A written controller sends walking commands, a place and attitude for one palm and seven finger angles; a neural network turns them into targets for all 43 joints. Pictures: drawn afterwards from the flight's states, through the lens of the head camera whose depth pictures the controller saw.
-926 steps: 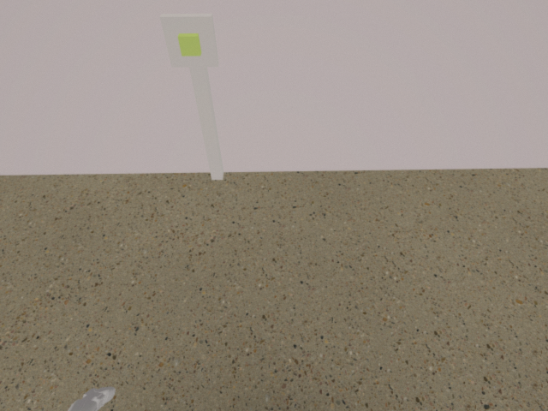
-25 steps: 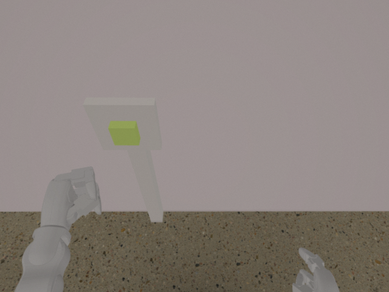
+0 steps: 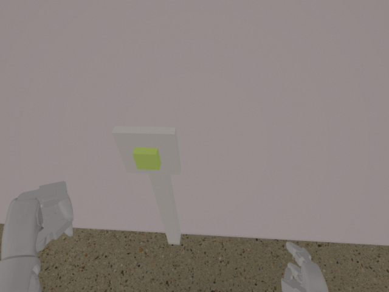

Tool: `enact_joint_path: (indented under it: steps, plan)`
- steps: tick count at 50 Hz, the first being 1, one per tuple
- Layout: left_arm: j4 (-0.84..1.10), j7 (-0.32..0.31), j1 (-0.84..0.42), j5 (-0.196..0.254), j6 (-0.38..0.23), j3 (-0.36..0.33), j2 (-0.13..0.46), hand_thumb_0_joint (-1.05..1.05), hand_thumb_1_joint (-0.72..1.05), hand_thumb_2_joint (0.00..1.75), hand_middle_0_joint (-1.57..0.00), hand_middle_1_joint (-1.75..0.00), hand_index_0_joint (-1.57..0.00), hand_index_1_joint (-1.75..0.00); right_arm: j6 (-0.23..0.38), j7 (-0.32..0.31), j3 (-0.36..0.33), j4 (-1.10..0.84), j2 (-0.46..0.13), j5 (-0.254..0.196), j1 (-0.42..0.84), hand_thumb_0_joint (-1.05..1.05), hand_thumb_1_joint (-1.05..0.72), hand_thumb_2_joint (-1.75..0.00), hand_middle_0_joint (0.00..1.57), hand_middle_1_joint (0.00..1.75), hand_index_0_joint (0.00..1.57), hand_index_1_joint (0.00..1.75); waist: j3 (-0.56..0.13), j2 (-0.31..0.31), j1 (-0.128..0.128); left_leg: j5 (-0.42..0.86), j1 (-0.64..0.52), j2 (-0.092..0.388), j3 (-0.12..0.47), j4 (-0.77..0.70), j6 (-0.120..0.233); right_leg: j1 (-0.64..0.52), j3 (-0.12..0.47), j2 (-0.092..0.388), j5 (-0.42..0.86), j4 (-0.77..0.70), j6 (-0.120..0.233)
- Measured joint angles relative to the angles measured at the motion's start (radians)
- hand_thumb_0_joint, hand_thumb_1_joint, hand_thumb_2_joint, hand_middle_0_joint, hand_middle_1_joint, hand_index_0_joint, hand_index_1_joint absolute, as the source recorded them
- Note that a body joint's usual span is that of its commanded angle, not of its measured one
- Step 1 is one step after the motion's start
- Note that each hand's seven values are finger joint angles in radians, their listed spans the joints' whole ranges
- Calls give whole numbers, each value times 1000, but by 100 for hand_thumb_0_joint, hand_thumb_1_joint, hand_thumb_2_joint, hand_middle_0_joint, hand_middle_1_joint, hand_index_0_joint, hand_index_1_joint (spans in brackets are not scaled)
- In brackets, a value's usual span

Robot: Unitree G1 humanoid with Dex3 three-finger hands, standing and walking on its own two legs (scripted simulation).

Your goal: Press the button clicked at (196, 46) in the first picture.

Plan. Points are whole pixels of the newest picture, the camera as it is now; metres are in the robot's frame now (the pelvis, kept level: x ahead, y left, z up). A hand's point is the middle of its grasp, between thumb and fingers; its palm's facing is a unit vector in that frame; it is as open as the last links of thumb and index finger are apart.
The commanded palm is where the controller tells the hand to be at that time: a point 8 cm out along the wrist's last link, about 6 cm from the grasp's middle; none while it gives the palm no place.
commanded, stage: draw the hand back to the body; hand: left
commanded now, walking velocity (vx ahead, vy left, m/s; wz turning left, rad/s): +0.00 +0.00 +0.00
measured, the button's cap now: (147, 157) +0.49 +0.21 -0.04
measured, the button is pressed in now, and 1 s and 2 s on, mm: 0 0 0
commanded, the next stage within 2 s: step back with the hand held close in 0.40 s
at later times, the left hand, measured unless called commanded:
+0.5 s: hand (55, 235) +0.15 +0.22 +0.16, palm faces +0.40 -0.84 -0.37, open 3.1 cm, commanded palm +0.11 +0.26 +0.18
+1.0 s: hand (34, 238) +0.14 +0.24 +0.16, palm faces +0.31 -0.81 -0.50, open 3.1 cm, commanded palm +0.08 +0.28 +0.18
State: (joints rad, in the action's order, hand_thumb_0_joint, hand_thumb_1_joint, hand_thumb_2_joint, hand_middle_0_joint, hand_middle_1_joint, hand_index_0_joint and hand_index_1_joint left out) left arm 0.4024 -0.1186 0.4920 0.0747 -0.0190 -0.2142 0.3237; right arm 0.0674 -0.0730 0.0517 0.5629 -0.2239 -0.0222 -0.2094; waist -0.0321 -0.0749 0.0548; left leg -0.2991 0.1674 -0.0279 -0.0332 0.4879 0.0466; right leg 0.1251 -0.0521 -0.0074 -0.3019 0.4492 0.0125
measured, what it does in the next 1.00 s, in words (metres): shifts its weight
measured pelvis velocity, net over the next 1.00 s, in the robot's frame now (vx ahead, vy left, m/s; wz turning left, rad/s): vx -0.05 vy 0.01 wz -0.03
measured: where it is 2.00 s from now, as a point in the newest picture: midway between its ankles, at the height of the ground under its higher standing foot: outside the picture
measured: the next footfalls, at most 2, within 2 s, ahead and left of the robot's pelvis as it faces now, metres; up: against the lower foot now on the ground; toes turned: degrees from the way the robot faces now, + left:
right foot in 1.92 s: -0.35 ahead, -0.10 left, +0.00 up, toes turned -6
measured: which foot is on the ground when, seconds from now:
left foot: down 0.00-1.00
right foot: down 0.00-1.00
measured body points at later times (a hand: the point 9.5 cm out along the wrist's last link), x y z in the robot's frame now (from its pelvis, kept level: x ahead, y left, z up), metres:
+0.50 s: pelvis -0.02 -0.02 +0.00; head -0.05 -0.04 +0.45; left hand +0.13 +0.26 +0.18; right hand +0.16 -0.24 -0.08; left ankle -0.02 +0.08 -0.74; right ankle -0.04 -0.11 -0.74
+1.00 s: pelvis -0.05 +0.01 +0.00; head -0.03 +0.01 +0.45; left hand +0.12 +0.29 +0.19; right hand +0.12 -0.24 -0.08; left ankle -0.02 +0.09 -0.74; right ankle -0.04 -0.11 -0.74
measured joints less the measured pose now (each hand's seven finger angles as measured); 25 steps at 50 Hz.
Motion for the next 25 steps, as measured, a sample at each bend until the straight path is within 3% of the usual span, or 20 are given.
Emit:
enact_joint_path:
  steps: [10, 17, 25]
  plan:
    - [121, 9, 75, 5, -51, -91, 26, 1, 89, 90, -130, -150, -131, -149, 22, 3, -20, 29, -6, 3, -7, 1, -90, -89, 20, 30, 20, 30, 3, -12, 9, 20, -39, 10, -2, -31, -9, -38, 2, -11, 23, -34, 9]
    - [49, 14, 58, 3, -48, -72, -13, 1, 89, 90, -130, -150, -131, -149, 13, -7, -27, 36, -7, 5, 1, 1, -90, -89, 20, 30, 20, 30, 27, -6, 10, 41, -44, 18, 2, -40, -16, -42, -1, -19, 41, -40, 18]
    - [73, 6, 59, -1, -60, -54, -7, 1, 89, 90, -131, -150, -131, -149, 46, -20, -29, 49, -9, 9, -8, 1, -90, -89, 20, 30, 20, 30, 34, -1, 7, 48, -54, 31, 5, -42, -24, -60, -4, -32, 58, -61, 28]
